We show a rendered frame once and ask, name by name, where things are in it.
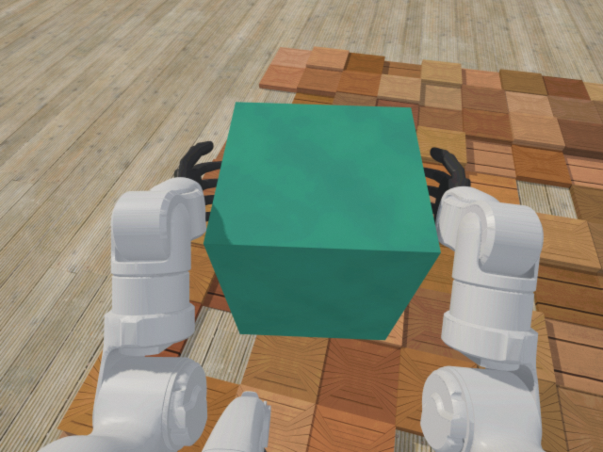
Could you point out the robot right forearm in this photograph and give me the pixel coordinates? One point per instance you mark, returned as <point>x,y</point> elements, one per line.
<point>497,252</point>

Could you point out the robot left upper arm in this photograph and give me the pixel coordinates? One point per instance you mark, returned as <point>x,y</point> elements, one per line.
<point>145,404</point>

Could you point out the robot left forearm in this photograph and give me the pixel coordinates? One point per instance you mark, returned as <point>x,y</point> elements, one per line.
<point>151,234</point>

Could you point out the robot right upper arm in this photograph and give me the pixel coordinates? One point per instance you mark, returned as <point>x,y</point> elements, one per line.
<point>479,410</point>

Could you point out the left robot hand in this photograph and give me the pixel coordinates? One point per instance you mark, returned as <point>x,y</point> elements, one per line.
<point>188,170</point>

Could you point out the left robot thigh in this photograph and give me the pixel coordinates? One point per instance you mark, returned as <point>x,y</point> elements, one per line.
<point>242,427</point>

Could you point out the right robot hand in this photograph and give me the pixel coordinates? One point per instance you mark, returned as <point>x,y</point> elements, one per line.
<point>446,181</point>

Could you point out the carton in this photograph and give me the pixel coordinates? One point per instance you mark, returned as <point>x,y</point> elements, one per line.
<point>321,223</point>

